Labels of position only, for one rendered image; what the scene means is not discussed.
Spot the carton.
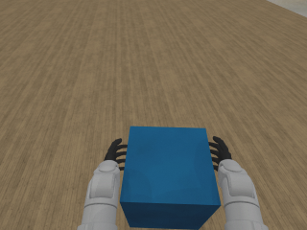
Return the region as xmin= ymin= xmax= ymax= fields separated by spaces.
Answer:
xmin=119 ymin=126 xmax=222 ymax=230

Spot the left robot hand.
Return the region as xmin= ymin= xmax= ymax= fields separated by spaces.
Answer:
xmin=104 ymin=138 xmax=128 ymax=171

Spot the right robot forearm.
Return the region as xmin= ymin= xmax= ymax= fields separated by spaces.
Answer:
xmin=218 ymin=159 xmax=269 ymax=230

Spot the left robot forearm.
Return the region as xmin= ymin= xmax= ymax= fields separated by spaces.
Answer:
xmin=77 ymin=160 xmax=120 ymax=230

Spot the right robot hand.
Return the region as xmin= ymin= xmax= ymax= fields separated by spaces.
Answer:
xmin=208 ymin=136 xmax=232 ymax=171

